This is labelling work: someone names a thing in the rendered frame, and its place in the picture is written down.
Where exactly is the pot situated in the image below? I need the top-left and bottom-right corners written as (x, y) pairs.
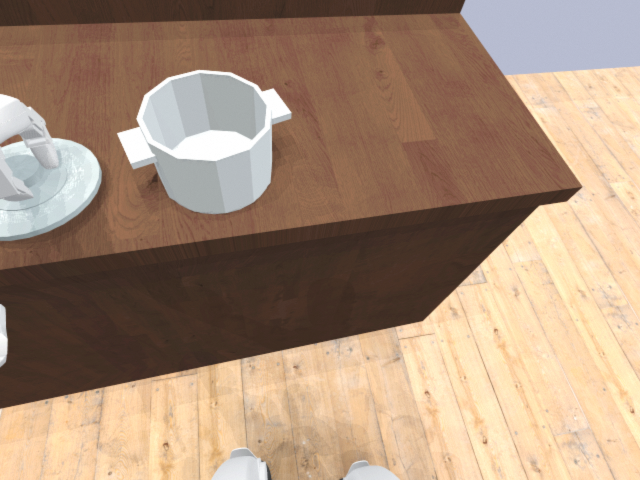
top-left (117, 70), bottom-right (291, 214)

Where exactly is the lid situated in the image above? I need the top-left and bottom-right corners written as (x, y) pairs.
top-left (0, 138), bottom-right (102, 241)

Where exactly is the knob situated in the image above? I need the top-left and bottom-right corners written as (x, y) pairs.
top-left (4, 155), bottom-right (44, 188)

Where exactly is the robot right shin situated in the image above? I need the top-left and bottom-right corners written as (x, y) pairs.
top-left (346, 461), bottom-right (370, 478)

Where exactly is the robot left shin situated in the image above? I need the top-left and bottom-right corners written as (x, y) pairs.
top-left (230, 448), bottom-right (257, 460)

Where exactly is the table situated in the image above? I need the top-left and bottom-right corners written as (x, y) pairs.
top-left (0, 0), bottom-right (583, 409)

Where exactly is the robot shin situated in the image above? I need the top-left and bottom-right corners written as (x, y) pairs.
top-left (346, 461), bottom-right (370, 478)
top-left (230, 448), bottom-right (257, 460)

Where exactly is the robot left hand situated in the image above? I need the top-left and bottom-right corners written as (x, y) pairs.
top-left (0, 94), bottom-right (59, 201)

